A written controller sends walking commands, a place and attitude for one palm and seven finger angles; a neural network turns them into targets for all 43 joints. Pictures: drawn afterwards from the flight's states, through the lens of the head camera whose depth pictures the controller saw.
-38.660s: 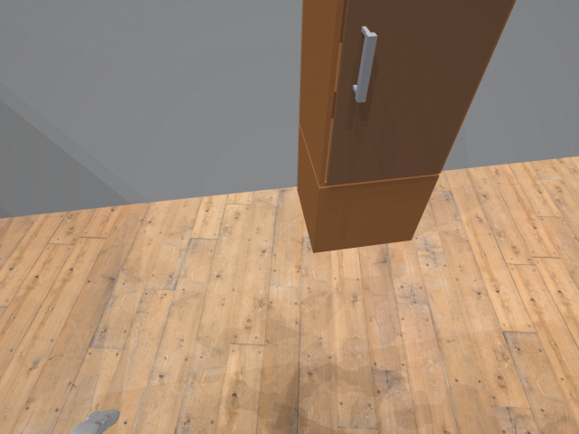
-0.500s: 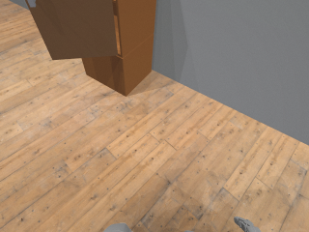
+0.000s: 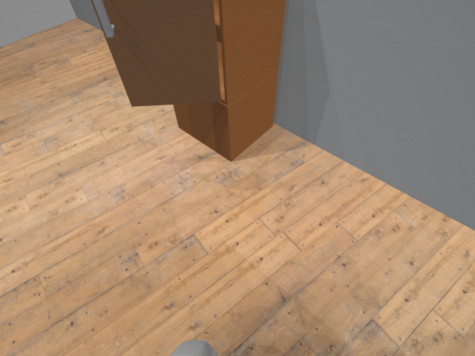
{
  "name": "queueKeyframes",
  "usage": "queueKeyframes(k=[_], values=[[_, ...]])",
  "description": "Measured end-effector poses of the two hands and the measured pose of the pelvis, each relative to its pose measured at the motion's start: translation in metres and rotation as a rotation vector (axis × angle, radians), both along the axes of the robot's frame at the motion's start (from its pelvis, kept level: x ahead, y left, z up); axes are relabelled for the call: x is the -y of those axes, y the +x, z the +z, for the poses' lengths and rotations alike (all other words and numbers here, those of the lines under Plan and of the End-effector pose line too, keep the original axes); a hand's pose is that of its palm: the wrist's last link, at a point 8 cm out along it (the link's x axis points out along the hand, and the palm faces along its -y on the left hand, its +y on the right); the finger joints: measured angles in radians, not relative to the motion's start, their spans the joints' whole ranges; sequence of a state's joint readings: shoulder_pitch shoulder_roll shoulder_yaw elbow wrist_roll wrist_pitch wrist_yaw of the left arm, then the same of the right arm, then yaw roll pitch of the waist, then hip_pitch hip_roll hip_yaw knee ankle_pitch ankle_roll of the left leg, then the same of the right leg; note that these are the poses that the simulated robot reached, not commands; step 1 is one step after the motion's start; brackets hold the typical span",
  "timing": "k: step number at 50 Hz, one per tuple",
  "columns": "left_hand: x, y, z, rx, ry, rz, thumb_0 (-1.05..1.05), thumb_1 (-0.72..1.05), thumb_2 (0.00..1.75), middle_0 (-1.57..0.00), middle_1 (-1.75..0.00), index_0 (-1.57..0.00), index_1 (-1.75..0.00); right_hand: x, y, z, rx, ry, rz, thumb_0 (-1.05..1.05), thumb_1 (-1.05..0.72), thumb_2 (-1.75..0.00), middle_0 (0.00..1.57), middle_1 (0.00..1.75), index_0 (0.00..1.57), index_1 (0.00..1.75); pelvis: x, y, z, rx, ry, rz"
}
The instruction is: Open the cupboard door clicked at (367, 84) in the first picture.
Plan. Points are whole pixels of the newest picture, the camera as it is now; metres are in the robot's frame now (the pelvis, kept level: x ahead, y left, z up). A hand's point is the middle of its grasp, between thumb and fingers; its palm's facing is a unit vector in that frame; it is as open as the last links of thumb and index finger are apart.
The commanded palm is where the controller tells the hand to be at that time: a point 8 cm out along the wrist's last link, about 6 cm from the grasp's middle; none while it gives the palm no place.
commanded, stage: take the last steps up to it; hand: left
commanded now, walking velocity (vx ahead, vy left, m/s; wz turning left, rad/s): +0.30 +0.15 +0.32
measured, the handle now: (102, 8) +1.09 +0.50 +0.08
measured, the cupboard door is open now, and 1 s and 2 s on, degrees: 44 44 44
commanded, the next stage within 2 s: come to a stop and stand still in 1.52 s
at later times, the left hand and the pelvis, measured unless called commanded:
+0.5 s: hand out of the picture +0.13 +0.27 -0.17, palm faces +0.15 -0.97 -0.21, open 7.4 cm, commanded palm none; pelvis +0.09 +0.06 +0.00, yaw +7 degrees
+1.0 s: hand (124, 292) +0.26 +0.26 -0.16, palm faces +0.21 -0.95 -0.22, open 7.2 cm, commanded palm none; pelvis +0.28 +0.07 +0.01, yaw +8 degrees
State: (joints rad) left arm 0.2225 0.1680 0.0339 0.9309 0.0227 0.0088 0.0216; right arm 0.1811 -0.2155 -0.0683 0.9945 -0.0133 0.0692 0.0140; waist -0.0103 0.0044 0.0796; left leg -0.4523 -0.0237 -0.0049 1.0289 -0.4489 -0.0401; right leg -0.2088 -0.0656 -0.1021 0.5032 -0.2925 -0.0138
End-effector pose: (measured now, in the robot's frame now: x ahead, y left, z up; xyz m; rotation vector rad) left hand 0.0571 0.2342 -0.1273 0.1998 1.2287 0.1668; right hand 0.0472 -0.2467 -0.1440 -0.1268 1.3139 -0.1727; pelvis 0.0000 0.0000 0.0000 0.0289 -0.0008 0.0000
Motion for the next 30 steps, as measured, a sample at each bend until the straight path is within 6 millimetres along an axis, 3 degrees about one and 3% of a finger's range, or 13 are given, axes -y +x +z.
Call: queueKeyframes(k=[6,12,15,17,20,25,30], values=[[-0.008,-0.031,-0.007,-0.055,-0.033,0.085,0.0,0.92,0.9,-0.2,-0.3,-0.2,-0.3,-0.008,0.024,0.011,-0.009,-0.021,0.079,0.01,-0.91,-0.89,0.2,0.3,0.2,0.3,-0.007,0.009,0.004,-0.008,0.007,0.043],[-0.041,-0.069,-0.027,-0.156,-0.059,0.188,0.0,0.92,0.9,-0.2,-0.3,-0.2,-0.3,-0.038,0.078,0.014,0.074,-0.056,0.179,0.01,-0.91,-0.89,0.2,0.3,0.2,0.3,-0.034,0.027,-0.008,-0.017,-0.013,0.087],[-0.059,-0.07,-0.032,-0.214,-0.056,0.199,0.01,0.91,0.9,-0.2,-0.3,-0.2,-0.3,-0.054,0.093,0.014,0.121,-0.067,0.185,0.01,-0.91,-0.89,0.2,0.3,0.2,0.3,-0.047,0.037,-0.011,-0.01,-0.009,0.08],[-0.068,-0.055,-0.028,-0.212,-0.05,0.191,0.01,0.92,0.9,-0.2,-0.3,-0.2,-0.3,-0.063,0.093,0.016,0.122,-0.063,0.177,0.0,-0.91,-0.89,0.2,0.3,0.2,0.3,-0.053,0.046,-0.008,-0.01,-0.012,0.082],[-0.078,-0.019,-0.019,-0.151,-0.045,0.176,0.01,0.92,0.9,-0.2,-0.3,-0.19,-0.3,-0.076,0.086,0.014,0.076,-0.042,0.17,0.0,-0.9,-0.89,0.2,0.3,0.2,0.3,-0.06,0.062,-0.002,-0.012,-0.015,0.095],[-0.082,0.059,-0.007,-0.018,-0.035,0.139,0.01,0.91,0.9,-0.19,-0.3,-0.19,-0.3,-0.09,0.067,0.007,-0.05,0.005,0.147,0.0,-0.9,-0.89,0.2,0.3,0.2,0.3,-0.065,0.093,0.002,-0.011,-0.013,0.114],[-0.072,0.144,-0.003,0.071,-0.027,0.068,0.01,0.91,0.9,-0.19,-0.3,-0.19,-0.3,-0.093,0.052,-0.006,-0.169,0.045,0.085,0.0,-0.9,-0.89,0.2,0.3,0.21,0.3,-0.062,0.132,-0.005,-0.003,0.002,0.107]])
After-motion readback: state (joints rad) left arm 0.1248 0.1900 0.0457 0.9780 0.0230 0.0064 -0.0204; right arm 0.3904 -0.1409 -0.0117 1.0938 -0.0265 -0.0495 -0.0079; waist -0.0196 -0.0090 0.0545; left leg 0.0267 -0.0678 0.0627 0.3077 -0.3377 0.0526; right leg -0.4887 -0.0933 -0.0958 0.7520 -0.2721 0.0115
